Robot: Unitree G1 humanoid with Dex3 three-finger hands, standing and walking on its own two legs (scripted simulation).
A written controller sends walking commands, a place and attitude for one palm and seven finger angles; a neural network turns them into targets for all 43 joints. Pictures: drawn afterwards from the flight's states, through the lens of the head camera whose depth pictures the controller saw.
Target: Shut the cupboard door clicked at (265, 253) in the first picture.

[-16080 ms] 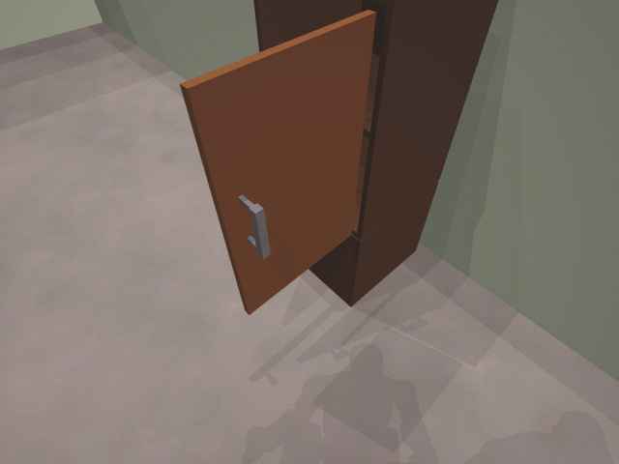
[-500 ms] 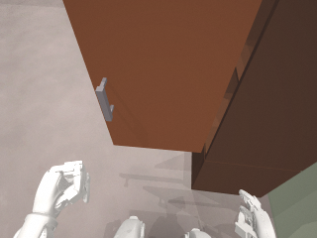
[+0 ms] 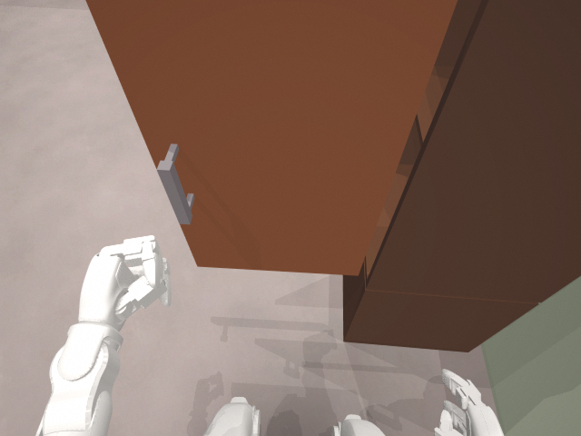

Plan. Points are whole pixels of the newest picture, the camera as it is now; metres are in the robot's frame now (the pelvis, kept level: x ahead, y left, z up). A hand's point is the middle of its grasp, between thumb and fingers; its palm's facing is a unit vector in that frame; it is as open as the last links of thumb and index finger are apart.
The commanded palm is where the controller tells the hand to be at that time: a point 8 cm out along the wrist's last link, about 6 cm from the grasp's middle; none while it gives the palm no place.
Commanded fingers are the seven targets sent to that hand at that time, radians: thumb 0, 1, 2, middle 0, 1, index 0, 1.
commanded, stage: bring the fist close to the handle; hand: left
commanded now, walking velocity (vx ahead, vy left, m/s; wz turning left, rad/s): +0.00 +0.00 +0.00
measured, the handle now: (179, 186) +0.47 +0.19 +0.06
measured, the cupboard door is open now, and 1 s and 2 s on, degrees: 91 91 75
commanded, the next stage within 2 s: push the door shut along its arc in 0.88 s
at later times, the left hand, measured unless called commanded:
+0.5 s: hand (184, 237) +0.37 +0.17 +0.05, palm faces -0.03 -1.00 -0.01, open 3.1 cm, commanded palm +0.35 +0.22 +0.06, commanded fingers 0.00 0.90 0.90 -1.30 -1.50 -1.30 -1.50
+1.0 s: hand (183, 237) +0.37 +0.17 +0.05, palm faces -0.02 -1.00 -0.03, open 3.1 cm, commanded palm +0.36 +0.22 +0.06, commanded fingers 0.00 0.90 0.90 -1.30 -1.50 -1.30 -1.50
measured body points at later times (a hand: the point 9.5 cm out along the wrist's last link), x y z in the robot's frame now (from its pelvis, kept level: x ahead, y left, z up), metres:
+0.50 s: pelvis +0.00 +0.00 +0.00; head +0.08 +0.01 +0.45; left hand +0.37 +0.22 +0.05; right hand +0.13 -0.25 -0.10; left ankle +0.04 +0.12 -0.65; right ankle +0.00 -0.11 -0.65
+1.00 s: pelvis +0.00 +0.00 +0.00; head +0.07 +0.01 +0.45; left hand +0.37 +0.22 +0.06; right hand +0.12 -0.25 -0.10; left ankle +0.04 +0.12 -0.65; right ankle +0.00 -0.11 -0.65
